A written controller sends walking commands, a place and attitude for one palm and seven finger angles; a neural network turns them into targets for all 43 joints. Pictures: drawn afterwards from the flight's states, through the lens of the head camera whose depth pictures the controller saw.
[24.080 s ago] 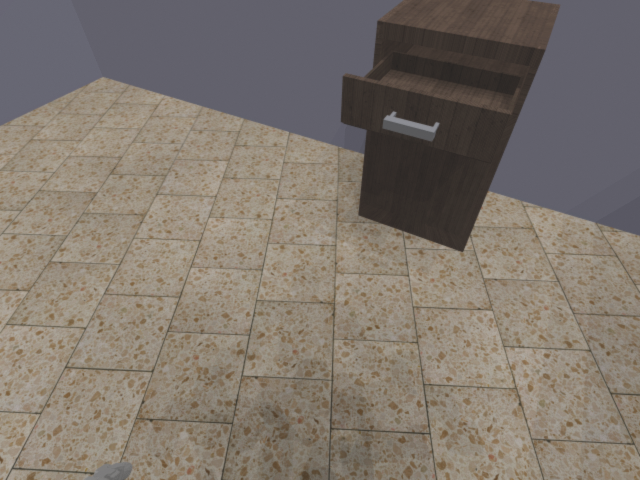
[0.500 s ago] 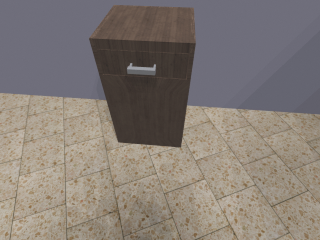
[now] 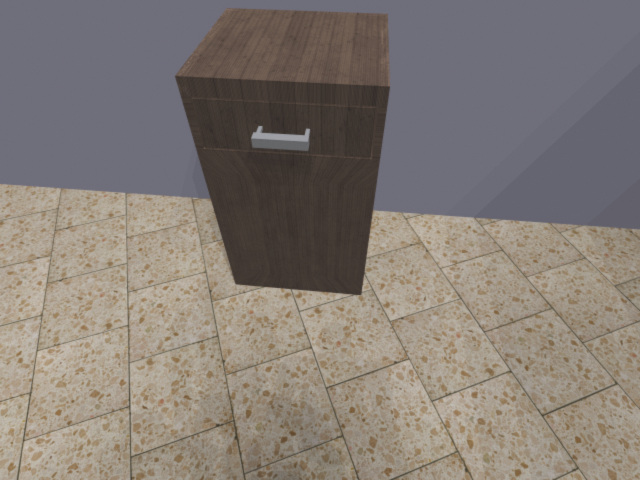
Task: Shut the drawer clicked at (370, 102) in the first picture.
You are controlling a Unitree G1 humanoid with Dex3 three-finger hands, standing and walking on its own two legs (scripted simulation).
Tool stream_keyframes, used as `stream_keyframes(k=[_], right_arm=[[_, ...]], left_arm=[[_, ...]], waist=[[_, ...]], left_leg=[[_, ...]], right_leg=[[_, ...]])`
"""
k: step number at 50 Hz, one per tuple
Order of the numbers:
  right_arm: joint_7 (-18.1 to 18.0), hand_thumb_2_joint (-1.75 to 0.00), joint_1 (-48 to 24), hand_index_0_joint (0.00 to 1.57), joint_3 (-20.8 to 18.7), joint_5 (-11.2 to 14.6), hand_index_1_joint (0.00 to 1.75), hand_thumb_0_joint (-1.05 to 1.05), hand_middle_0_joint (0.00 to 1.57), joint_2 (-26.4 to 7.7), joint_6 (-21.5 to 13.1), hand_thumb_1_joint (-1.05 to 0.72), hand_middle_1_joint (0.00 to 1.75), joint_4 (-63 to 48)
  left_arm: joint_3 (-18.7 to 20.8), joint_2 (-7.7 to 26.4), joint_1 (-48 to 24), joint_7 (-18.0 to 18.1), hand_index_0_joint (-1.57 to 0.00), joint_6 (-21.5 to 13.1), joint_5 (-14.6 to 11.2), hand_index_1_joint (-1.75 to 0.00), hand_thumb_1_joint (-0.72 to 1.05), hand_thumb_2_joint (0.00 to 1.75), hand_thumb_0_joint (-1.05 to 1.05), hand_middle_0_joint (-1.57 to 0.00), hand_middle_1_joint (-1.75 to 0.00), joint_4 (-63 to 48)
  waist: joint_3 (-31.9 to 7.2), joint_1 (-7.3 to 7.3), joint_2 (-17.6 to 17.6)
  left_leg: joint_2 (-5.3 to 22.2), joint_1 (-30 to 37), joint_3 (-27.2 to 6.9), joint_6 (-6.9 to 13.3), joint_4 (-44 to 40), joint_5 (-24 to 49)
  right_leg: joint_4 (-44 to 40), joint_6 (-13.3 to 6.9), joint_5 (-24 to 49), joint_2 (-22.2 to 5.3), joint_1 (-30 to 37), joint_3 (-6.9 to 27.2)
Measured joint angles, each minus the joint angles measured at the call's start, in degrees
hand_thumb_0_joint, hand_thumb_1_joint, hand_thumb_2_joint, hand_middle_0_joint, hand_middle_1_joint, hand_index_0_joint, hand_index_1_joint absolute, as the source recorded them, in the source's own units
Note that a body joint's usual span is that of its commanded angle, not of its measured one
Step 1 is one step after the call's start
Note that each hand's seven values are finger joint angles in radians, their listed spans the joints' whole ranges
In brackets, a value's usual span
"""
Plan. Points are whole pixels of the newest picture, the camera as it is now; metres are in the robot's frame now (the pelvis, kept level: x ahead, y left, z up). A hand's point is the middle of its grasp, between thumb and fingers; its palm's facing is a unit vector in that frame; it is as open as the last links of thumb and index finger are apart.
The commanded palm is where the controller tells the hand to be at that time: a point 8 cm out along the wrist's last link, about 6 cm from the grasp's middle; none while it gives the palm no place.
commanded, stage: look to check the result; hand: left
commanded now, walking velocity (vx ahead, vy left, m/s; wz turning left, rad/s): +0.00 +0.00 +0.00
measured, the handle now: (282, 136) +0.86 +0.15 -0.06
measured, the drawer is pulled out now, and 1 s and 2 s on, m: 0.00 0.00 0.00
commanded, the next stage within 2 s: stand and wait in 0.04 s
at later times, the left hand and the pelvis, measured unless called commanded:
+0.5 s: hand out of the picture +0.00 +0.16 -0.17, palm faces +0.06 -0.98 -0.18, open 7.4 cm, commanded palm none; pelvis +0.01 -0.01 +0.00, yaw +0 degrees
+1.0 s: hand out of the picture +0.01 +0.16 -0.17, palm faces +0.06 -0.98 -0.20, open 7.4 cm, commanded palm none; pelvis +0.01 -0.01 +0.00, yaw +0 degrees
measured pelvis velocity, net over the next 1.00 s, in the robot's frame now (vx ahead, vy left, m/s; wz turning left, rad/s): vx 0.01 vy -0.01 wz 0.00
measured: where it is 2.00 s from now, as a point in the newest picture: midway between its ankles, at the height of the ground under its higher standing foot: outside the picture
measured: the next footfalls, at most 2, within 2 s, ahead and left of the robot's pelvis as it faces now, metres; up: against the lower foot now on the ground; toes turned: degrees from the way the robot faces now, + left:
none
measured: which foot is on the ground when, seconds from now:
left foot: down 0.00-1.00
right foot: down 0.00-1.00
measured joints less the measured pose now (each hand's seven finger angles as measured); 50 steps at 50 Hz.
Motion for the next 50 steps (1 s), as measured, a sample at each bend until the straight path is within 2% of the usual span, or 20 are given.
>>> stream_keyframes(k=[50], right_arm=[[-0.2, -0.89, -1.1, 0.20, 0.0, 0.0, 0.30, 0.00, 0.20, -1.5, -0.2, -0.90, 0.30, 0.7]], left_arm=[[0.3, 1.4, -1.5, -0.2, -0.20, -0.3, -0.1, -0.30, 0.91, 0.90, 0.01, -0.20, -0.30, 0.0]], waist=[[0.3, -0.07, 0.1]], left_leg=[[0.7, 2.0, -0.3, -0.8, -1.5, -0.1]], right_leg=[[-1.6, -0.7, -0.2, 0.8, 2.1, -0.3]])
